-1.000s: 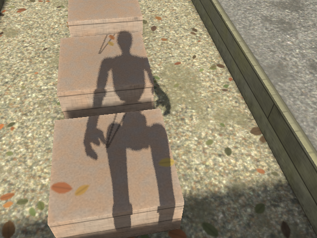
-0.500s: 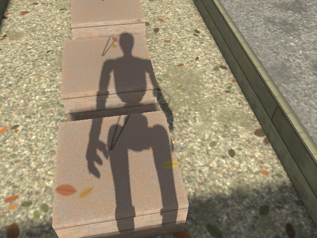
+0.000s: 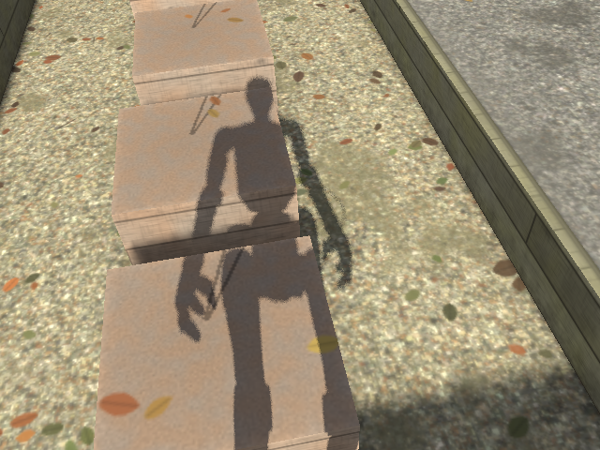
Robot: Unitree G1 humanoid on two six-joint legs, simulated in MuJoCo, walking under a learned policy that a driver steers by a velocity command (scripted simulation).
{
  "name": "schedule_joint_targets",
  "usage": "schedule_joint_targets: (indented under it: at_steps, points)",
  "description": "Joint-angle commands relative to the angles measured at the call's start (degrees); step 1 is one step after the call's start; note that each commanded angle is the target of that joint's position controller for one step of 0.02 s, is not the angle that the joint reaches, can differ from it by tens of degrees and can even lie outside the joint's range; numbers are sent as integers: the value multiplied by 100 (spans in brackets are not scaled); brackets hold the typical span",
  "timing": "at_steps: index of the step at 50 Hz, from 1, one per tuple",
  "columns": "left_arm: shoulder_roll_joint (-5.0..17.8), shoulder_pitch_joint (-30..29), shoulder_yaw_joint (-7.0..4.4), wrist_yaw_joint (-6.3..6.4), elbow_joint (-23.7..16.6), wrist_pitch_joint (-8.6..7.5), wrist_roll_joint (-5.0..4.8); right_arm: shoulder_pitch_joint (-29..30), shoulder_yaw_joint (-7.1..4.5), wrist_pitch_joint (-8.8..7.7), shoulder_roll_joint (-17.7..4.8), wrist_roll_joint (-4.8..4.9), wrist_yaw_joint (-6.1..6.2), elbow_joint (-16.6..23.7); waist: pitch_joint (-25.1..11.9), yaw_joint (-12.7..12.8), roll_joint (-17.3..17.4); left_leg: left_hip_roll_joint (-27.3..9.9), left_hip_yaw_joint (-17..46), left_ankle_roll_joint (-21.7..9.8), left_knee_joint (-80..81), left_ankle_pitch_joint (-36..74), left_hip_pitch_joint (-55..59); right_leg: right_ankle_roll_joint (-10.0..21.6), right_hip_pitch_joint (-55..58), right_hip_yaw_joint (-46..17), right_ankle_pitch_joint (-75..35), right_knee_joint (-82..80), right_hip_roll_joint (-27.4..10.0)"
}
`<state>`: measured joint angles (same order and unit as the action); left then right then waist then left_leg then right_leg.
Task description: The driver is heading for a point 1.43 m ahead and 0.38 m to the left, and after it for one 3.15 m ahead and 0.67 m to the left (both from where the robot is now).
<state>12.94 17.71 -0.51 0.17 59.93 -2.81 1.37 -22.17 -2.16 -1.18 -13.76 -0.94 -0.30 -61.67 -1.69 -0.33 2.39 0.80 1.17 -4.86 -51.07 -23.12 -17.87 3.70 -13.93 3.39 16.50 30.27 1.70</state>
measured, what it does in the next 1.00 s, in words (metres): goes down: left foot, then right foot 0.30 m lower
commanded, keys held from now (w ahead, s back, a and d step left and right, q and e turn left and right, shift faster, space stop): w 0.72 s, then w+q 0.28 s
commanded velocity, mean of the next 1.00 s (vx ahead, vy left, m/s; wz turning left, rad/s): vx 0.48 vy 0.00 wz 0.07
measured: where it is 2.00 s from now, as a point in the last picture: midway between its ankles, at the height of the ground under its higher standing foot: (369, 287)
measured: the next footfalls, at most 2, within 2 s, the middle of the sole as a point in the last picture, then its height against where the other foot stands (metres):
left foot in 0.34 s outside the picture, level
right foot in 1.00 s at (407, 425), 0.30 m lower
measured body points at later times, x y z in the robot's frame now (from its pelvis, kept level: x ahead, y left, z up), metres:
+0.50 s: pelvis +0.20 +0.00 +0.00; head +0.21 +0.00 +0.45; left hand +0.24 +0.25 -0.14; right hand +0.20 -0.27 -0.14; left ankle +0.16 +0.06 -0.73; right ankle +0.19 -0.13 -0.67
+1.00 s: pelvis +0.60 -0.12 -0.23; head +0.61 -0.15 +0.21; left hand +0.81 +0.13 -0.30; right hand +0.45 -0.38 -0.37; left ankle +0.26 +0.05 -0.63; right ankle +0.73 -0.21 -0.99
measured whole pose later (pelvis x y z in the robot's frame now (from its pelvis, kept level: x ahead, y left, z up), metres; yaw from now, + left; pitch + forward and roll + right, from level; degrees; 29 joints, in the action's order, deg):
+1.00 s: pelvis +0.60 -0.12 -0.23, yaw +6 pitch +0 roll +11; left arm 15.2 -1.2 -1.3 -3.1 47.8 -4.0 2.8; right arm -38.2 -3.3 -1.6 -12.7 -1.7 4.2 -58.9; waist -0.5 -6.7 -8.1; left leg 6.9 4.9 -1.5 -94.5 -50.4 1.6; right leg -1.0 -18.0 -5.7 -31.5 12.2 -11.1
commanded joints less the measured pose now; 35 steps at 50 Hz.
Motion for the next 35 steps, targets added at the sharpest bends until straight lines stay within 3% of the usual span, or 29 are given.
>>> schedule_joint_targets:
  at_steps: [1, 3, 5, 6, 7, 8, 11, 13, 14, 15, 16, 17, 18, 19, 20, 21, 22, 24, 25, 26, 27, 28, 29, 30, 31, 32, 33, 34, 35]
  points:
    - [756, 527, -151, 7, -124, -130, -43, 513, -30, -183, -255, -20, -90, 512, 1015, 39, -615, -424, 196, 7, -699, 770, -2077, 640, 752, -2481, 836, -2379, -1704]
    - [540, 477, -99, 47, -159, -253, -87, 632, -61, -135, -347, -33, -78, 568, 806, -74, -712, -439, 77, 163, -83, 1207, -1564, 538, 746, -1666, -894, -2382, -1369]
    - [554, 669, -107, 68, -56, -301, -110, 989, -60, -82, -289, 1, -53, 746, 768, -87, -768, -227, -202, 232, 598, 1410, -1345, 529, 853, -1186, -2221, -2230, -1145]
    - [478, 670, -58, 102, -14, -278, -131, 1314, -55, -67, -258, -50, -90, 944, 764, -55, -708, -123, -292, 214, 880, 1510, -1186, 430, 872, -982, -2957, -2153, -1029]
    - [548, 646, -66, 125, -13, -269, -138, 1463, -25, -55, -164, -27, -107, 1027, 647, -50, -784, -40, -383, 210, 1147, 1581, -974, 381, 908, -786, -3356, -2075, -946]
    - [592, 698, -87, 105, 25, -245, -62, 1265, 19, 10, -77, -94, -128, 966, 319, -54, -954, 73, -589, 233, 675, 1628, -491, 361, 838, -565, -4135, -1897, -919]
    - [642, 721, -124, 63, 36, -189, -19, 1483, 50, 32, -246, -36, -129, 1109, 451, 19, -781, 78, -652, 133, 831, 1448, -255, 440, 783, -507, -4216, -1763, -1028]
    - [628, 701, -131, 89, 55, -97, -1, 1274, 45, 20, -332, -33, -73, 1070, 431, -15, -687, 138, -646, -20, 1045, 955, -103, 627, 1120, -600, -4569, -1437, -1181]
    - [592, 603, -157, 79, 21, -74, 9, 845, 10, 12, -392, -81, -78, 970, 258, -199, -715, 140, -529, -149, 1227, 650, 166, 658, 1337, -597, -5165, -1002, -1294]
    - [614, 430, -169, 76, -18, -52, 10, 242, -47, -48, -490, -68, -59, 806, 39, -450, -631, 212, -488, -255, 1636, 636, 792, 620, 1293, -557, -5438, -352, -1233]
    - [654, 296, -187, 58, -45, -14, -70, -721, -127, -84, -686, -90, -35, 540, -287, -909, -358, -14, -165, -420, 2355, 996, 1854, 476, 794, -395, -4895, 772, -1032]
    - [392, 404, -143, 29, -177, -7, -63, -1200, -253, -120, -1200, -151, 1, 519, -534, -910, 647, -1330, 1564, -753, 3201, 738, 2774, 273, -303, -41, -1788, 2654, -449]
    - [74, 918, -156, -48, -141, 10, 57, -873, -268, -100, -1322, -62, -54, 633, -152, -352, 1057, -2076, 3319, -1645, 3311, 1378, 3137, 133, -2194, -277, 1653, 3848, 382]
    - [490, 595, -273, -18, -113, 57, 133, -312, -263, -112, -1078, 103, -103, 768, 440, -323, 412, -2168, 3063, -1995, 3381, 1390, 2298, 134, -2610, -672, 1334, 4319, -61]
    - [712, 423, -376, 3, -162, 57, 50, 150, -197, -174, -793, 134, -157, 923, 670, -72, -45, -2026, 2576, -1894, 3578, 1320, 1561, 112, -2344, -921, 909, 4084, -342]
    - [748, 209, -425, 29, -202, 61, -52, 348, -126, -247, -592, 74, -179, 1002, 811, 24, -61, -1783, 2140, -1634, 3820, 1309, 1105, 62, -2049, -928, 617, 3682, -485]
    - [719, 73, -449, 1, -244, 109, -13, 358, -104, -294, -565, 53, -147, 995, 927, 111, 44, -1624, 1863, -1488, 3945, 1255, 924, -40, -1998, -946, 355, 3433, -618]
    - [602, -250, -455, -150, -311, 215, 74, 11, -121, -361, -673, 52, -31, 899, 951, 81, -48, -1400, 1594, -1315, 4294, 1169, 1095, -207, -2118, -720, 23, 3056, -695]
    - [435, -377, -397, -225, -319, 242, 224, -189, -210, -361, -851, 38, 54, 783, 865, 54, -285, -1339, 1320, -1280, 4193, 1810, 1056, -291, -1957, -499, -186, 2960, -665]
    - [332, -461, -379, -278, -371, 265, 220, -275, -230, -359, -934, 24, 91, 791, 836, 87, -337, -1302, 1109, -1271, 4159, 2138, 1033, -334, -2032, -403, -376, 2898, -669]
    - [428, -487, -438, -278, -285, 299, 274, -536, -265, -376, -965, -64, 118, 650, 623, 31, -273, -1367, 1110, -1230, 3801, 2453, 1483, -264, -2308, -497, -759, 3373, -653]
    - [536, -584, -490, -296, -272, 318, 210, -736, -242, -410, -924, -129, 117, 651, 576, -90, -256, -1192, 878, -1157, 3564, 2210, 1678, -234, -2709, -315, -1116, 3514, -586]
    - [653, -829, -532, -309, -379, 316, 174, -791, -211, -458, -828, -132, 77, 610, 762, -145, -101, -1127, 905, -1043, 3627, 1997, 1669, -240, -3000, -377, -1315, 3341, -670]
    - [730, -1704, -602, -264, -710, 234, 45, -813, -155, -581, -698, -230, 48, 541, 1144, -337, 301, -1021, 970, -764, 3852, 1010, 2008, -284, -3804, -698, -1274, 2737, -701]
    - [766, -2183, -619, -242, -914, 175, 71, -907, -149, -691, -692, -197, 58, 515, 1377, -499, 360, -1124, 1143, -764, 3957, 817, 2075, -332, -4072, -734, -1353, 2384, -701]
    - [848, -2445, -632, -266, -1081, 113, 145, -675, -166, -769, -732, -122, 129, 447, 1560, -353, 400, -1052, 946, -713, 3743, 572, 1601, -381, -3794, -847, -2250, 1669, -815]
    - [778, -2398, -630, -285, -1120, 126, 152, -614, -188, -789, -857, -192, 165, 525, 1412, -414, 120, -906, 785, -752, 3586, 376, 1247, -379, -3387, -441, -2869, 1354, -571]
    - [611, -2330, -582, -350, -1126, 121, 226, -716, -163, -805, -804, -205, 164, 514, 1168, -420, 56, -1016, 885, -793, 3170, 567, 1201, -296, -3081, -458, -3591, 1452, -598]
    - [550, -2164, -560, -375, -1065, 154, 180, -524, -147, -820, -792, -214, 166, 585, 969, -301, 27, -904, 714, -710, 2825, 541, 943, -206, -2690, -450, -4085, 1315, -573]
